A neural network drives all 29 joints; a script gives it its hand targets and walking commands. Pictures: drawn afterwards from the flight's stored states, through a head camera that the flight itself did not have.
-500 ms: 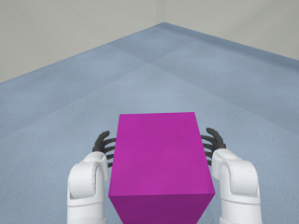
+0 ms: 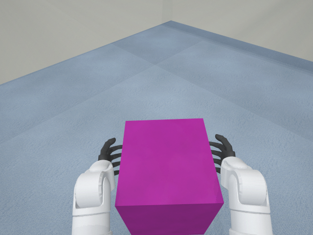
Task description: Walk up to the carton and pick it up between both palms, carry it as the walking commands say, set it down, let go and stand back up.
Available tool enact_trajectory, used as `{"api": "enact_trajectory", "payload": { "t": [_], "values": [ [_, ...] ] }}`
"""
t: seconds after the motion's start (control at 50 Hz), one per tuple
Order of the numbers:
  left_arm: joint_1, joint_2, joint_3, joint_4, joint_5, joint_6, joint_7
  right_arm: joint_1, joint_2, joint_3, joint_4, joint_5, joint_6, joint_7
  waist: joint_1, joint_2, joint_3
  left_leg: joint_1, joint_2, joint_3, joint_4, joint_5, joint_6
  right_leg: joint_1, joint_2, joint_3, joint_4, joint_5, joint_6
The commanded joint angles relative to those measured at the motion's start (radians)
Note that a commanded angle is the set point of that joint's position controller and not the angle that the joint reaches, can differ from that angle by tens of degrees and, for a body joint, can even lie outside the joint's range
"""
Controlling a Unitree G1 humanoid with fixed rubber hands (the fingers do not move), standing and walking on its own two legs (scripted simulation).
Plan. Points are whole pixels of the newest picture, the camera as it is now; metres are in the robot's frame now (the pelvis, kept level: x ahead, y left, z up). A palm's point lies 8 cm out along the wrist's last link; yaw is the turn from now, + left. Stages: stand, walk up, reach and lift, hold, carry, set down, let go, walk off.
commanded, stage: carry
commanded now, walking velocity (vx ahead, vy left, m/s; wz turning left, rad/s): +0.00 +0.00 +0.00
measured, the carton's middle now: (166, 179) +0.28 +0.00 +0.00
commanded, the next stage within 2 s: none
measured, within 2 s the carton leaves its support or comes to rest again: neither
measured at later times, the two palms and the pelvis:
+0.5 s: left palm (107, 166) +0.28 +0.15 +0.07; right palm (224, 162) +0.29 -0.14 +0.07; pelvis +0.01 +0.00 +0.00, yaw +0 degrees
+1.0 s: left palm (109, 166) +0.29 +0.15 +0.06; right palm (223, 163) +0.29 -0.14 +0.06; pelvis +0.01 +0.00 +0.00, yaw +0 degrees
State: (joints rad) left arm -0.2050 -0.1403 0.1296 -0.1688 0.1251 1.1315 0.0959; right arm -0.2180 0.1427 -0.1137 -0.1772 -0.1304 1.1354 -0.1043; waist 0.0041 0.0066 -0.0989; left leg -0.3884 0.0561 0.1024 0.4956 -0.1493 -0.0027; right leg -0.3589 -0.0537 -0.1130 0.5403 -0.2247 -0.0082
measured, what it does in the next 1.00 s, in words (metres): stands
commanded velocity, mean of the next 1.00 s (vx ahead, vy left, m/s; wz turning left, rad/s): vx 0.00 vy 0.00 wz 0.00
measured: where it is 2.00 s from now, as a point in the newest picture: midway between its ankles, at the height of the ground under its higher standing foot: outside the picture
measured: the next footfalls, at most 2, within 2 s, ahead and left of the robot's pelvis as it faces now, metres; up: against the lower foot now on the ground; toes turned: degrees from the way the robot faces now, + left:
none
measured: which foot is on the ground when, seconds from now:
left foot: down 0.00-1.00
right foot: down 0.00-1.00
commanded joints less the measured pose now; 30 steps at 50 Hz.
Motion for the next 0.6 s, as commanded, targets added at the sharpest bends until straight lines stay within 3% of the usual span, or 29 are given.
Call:
{"api": "enact_trajectory", "payload": {
  "t": [0.0,0.58],
  "values": [
    [-0.501,-0.896,-0.635,-0.090,-0.371,-0.029,-0.251,-0.466,0.909,0.632,-0.071,0.362,-0.031,0.248,0.000,-0.007,-0.272,0.148,0.082,-0.079,-0.064,0.028,0.004,0.060,-0.097,0.086,-0.109,0.017,-0.002],
    [-0.457,-0.839,-0.581,-0.018,-0.294,-0.157,-0.236,-0.419,0.856,0.586,-0.011,0.291,-0.156,0.238,-0.001,-0.006,-0.270,0.148,0.080,-0.079,-0.053,0.050,0.001,0.078,-0.096,0.077,-0.100,0.040,-0.001]
  ]
}}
